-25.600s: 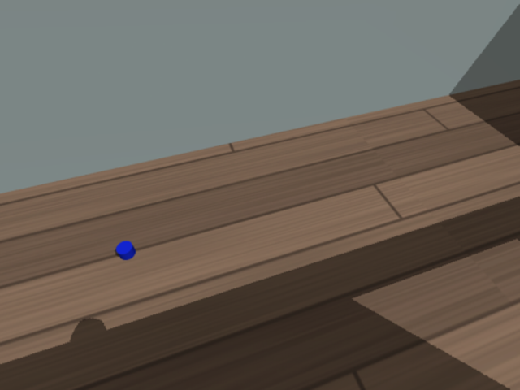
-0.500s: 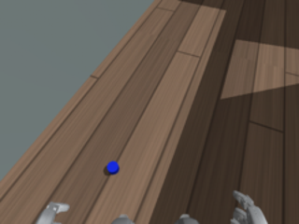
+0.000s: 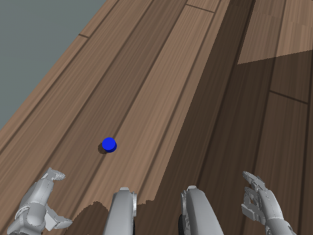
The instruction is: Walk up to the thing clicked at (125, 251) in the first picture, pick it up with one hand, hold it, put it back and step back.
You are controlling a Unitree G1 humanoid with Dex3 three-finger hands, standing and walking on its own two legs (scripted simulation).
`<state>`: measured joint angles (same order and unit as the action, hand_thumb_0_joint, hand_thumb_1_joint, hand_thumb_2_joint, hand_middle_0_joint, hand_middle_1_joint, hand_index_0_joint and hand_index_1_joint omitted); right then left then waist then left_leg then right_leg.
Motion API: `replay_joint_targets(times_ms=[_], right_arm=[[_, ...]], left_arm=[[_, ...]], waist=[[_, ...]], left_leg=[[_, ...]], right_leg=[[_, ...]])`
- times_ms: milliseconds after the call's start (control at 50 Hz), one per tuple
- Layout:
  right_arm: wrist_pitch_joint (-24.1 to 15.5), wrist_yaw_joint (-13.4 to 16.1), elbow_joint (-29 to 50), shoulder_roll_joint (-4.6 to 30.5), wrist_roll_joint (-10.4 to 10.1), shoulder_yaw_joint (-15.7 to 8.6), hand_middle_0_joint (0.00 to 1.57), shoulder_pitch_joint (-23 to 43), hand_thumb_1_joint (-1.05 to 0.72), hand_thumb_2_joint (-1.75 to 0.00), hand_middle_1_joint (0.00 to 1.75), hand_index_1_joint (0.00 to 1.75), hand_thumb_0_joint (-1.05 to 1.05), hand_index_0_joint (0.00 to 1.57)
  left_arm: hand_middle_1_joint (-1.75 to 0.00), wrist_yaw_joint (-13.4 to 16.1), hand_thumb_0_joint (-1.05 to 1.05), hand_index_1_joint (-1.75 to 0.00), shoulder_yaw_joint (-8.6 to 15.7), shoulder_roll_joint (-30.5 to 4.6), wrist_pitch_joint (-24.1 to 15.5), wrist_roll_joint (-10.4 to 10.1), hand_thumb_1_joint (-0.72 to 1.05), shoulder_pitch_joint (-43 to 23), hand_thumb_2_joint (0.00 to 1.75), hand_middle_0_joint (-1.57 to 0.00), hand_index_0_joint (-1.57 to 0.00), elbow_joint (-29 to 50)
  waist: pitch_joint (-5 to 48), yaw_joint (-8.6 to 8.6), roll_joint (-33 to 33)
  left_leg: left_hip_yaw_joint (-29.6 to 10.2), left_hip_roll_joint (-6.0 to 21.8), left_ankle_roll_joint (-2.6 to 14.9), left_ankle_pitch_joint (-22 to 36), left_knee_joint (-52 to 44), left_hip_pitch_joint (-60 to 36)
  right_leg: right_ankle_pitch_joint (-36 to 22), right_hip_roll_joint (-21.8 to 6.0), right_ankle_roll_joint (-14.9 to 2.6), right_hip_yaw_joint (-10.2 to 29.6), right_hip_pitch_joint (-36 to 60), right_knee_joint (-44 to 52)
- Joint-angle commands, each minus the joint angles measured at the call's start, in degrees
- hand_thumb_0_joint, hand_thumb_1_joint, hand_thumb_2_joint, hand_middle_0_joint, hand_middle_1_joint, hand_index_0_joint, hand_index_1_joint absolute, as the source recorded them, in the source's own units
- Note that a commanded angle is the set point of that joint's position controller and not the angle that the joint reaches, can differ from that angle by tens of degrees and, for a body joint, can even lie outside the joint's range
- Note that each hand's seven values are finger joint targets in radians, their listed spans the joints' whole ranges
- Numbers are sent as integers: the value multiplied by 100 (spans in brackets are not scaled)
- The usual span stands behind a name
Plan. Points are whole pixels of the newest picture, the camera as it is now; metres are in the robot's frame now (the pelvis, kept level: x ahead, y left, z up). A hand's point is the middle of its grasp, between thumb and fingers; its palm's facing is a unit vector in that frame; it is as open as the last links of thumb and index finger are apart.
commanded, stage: rise first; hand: left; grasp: from above
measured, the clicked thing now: (109, 145) +0.51 +0.24 -0.57
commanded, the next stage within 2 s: approach in 1.74 s
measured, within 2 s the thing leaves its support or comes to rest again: neither
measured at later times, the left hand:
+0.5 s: hand (78, 166) +0.35 +0.30 -0.32, palm faces -0.49 -0.16 -0.86, open 13.6 cm
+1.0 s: hand (87, 153) +0.42 +0.30 -0.39, palm faces -0.46 -0.01 -0.89, open 13.4 cm
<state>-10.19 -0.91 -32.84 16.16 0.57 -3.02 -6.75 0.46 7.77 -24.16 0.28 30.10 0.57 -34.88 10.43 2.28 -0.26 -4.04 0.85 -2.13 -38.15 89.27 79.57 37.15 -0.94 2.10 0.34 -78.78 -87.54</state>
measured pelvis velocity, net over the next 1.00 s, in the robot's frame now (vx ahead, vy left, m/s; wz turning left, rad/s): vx -0.07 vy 0.02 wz -0.10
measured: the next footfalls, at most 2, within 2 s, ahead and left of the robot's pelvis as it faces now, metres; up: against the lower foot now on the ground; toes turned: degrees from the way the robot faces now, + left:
none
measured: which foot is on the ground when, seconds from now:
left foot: down 0.00-1.00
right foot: down 0.00-1.00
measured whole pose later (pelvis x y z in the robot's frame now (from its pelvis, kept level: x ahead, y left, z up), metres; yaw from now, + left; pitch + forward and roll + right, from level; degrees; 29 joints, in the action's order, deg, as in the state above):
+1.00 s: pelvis -0.07 +0.02 -0.24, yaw -6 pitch +34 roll -9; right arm -0.5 -6.6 -42.2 14.9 6.9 1.9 -8.3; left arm 17.8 5.6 -45.3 -16.2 74.6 -54.3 -79.4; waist 4.1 12.6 0.6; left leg -8.3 -2.0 -0.8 -39.2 134.2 129.6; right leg 37.9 0.6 2.9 -0.6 -125.2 -128.2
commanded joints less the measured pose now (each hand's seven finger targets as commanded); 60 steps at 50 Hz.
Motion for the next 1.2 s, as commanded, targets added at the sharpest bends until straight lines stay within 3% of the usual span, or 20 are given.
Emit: replay_joint_targets(times_ms=[0,20,80,120,200,240,260,300,360,440,480,520,660,800,860,940,1100,1180], right_arm=[[-144,-15,425,931,-72,-435,20,-226,-90,-90,30,30,0,20],[-111,-29,370,947,-76,-458,20,-256,-90,-90,30,30,0,20],[-2,-61,184,990,-77,-493,20,-351,-91,-90,30,30,0,20],[74,-96,78,992,-62,-506,20,-443,-91,-90,30,30,0,20],[165,-109,-98,1018,-18,-513,20,-595,-93,-91,30,30,0,20],[201,-115,-180,1056,9,-467,20,-652,-93,-91,30,30,0,20],[220,-119,-233,1064,28,-450,20,-644,-91,-91,30,30,0,20],[263,-131,-312,1071,65,-411,20,-710,-91,-91,30,30,0,20],[349,-170,-367,1150,105,-358,20,-757,-87,-89,30,30,0,20],[535,-237,-450,1130,187,-281,20,-864,-88,-90,30,30,0,20],[627,-265,-496,1202,240,-270,20,-892,-88,-90,30,30,0,20],[737,-284,-552,1221,266,-255,20,-975,-89,-90,30,30,0,20],[898,-361,-729,1267,421,-186,20,-1043,-90,-90,30,30,0,20],[946,-426,-819,1317,541,-85,20,-1143,-90,-90,30,30,0,20],[945,-459,-842,1339,590,-29,20,-1211,-90,-90,30,30,0,20],[942,-510,-812,1420,626,-6,20,-1232,-90,-90,30,30,0,20],[956,-587,-779,1430,697,81,20,-1381,-90,-90,30,30,0,20],[953,-609,-773,1399,726,144,20,-1387,-91,-90,30,30,0,20]], left_arm=[[-111,394,0,-110,588,-1622,-584,593,-56,-838,99,-6,-7,631],[-111,457,0,-111,631,-1682,-602,691,-56,-935,99,-7,-7,604],[-112,566,0,-111,679,-1975,-636,1015,-57,-1764,100,-7,-7,304],[-112,566,0,-111,517,-1943,-663,1211,-57,-2279,99,-7,-8,31],[-109,519,0,-109,462,-2413,-916,1659,-56,-3461,99,-10,-11,-558],[-107,490,0,-107,413,-2559,-1088,1873,-54,-3853,98,-11,-12,-875],[-106,504,0,-105,419,-2717,-1182,2006,-51,-4008,97,-12,-13,-981],[-104,532,0,-104,325,-2773,-1367,2240,-51,-4432,97,-13,-13,-1292],[-105,699,0,-104,495,-3225,-1595,2566,-48,-4844,98,-9,-10,-1574],[-101,1025,0,-100,437,-3248,-1772,3003,-46,-5255,97,-12,-12,-1974],[-99,1209,0,-98,478,-3473,-1795,3229,-44,-5628,95,-12,-14,-2015],[-95,1397,0,-95,402,-3499,-1762,3485,-46,-5827,96,-14,-14,-2310],[-87,1784,0,-88,130,-3508,-1658,3984,-43,-6530,94,-17,-16,-2889],[-85,1850,0,-85,-31,-3569,-1710,4270,-41,-7069,92,-19,-18,-3286],[-87,1894,0,-86,-36,-3490,-1699,4299,-40,-6970,89,-19,-19,-3629],[-88,1975,0,-87,11,-3634,-1653,4349,-38,-7228,88,-19,-20,-3765],[-91,2112,0,-90,30,-3652,-1601,4385,-40,-7504,89,-17,-18,-3748],[-91,2164,0,-91,45,-3750,-1602,4380,-44,-7533,92,-16,-16,-3946]], waist=[[2790,-89,-675],[2899,-162,-676],[3145,-106,-690],[3262,38,-417],[3398,64,-212],[3336,135,-195],[3372,71,-261],[3259,180,-361],[3321,141,-602],[3239,235,-706],[3353,276,-1045],[3349,385,-1125],[3157,660,-1408],[3064,910,-1532],[3029,961,-1520],[3095,998,-1793],[3286,1133,-1949],[3120,1207,-1726]], left_leg=[[276,-135,259,2396,-173,-1065],[273,-139,253,2446,-88,-984],[301,-124,270,2417,322,-628],[308,-130,325,2085,625,-202],[370,-149,339,1088,1088,701],[366,-148,346,871,1297,957],[378,-142,340,867,1413,1012],[372,-150,346,679,1597,1236],[315,-162,316,525,1736,1337],[326,-198,327,323,1972,1578],[256,-199,303,331,2027,1395],[244,-218,298,385,2115,1414],[180,-247,298,342,2384,1552],[141,-264,303,446,2678,1783],[55,-244,270,685,2730,1684],[-27,-205,218,830,2749,1580],[-5,-203,224,1264,3033,1524],[110,-247,327,1014,3211,2018]], right_leg=[[-2110,129,-324,-152,425,27],[-2132,131,-333,-163,361,-103],[-2081,143,-329,-189,18,-399],[-1885,150,-311,-208,-142,-500],[-1068,170,-299,-234,-459,-802],[-839,162,-298,-270,-710,-977],[-815,161,-295,-281,-788,-1086],[-624,172,-307,-307,-1120,-1228],[-403,190,-343,-417,-1520,-1556],[-183,235,-361,-519,-1859,-1804],[-230,227,-386,-583,-2182,-2013],[-298,237,-406,-646,-2344,-2153],[-344,213,-424,-740,-2939,-2511],[-510,195,-409,-781,-3142,-2760],[-701,173,-395,-824,-3236,-2888],[-831,162,-408,-855,-3422,-3046],[-1183,197,-386,-872,-3331,-3181],[-1112,262,-372,-872,-3114,-3123]])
